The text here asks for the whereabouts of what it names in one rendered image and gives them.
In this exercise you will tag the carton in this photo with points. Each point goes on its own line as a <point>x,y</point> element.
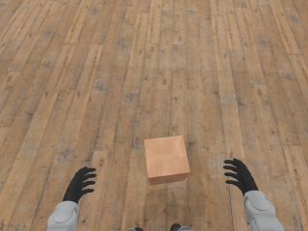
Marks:
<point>166,160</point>

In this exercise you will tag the right robot forearm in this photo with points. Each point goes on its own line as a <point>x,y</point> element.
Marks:
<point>260,213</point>

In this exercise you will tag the left robot forearm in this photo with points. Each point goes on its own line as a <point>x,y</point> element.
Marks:
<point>64,217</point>

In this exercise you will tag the robot right hand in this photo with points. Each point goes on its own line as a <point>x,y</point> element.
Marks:
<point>246,182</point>

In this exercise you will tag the robot left hand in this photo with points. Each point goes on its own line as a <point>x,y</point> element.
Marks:
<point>74,190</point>

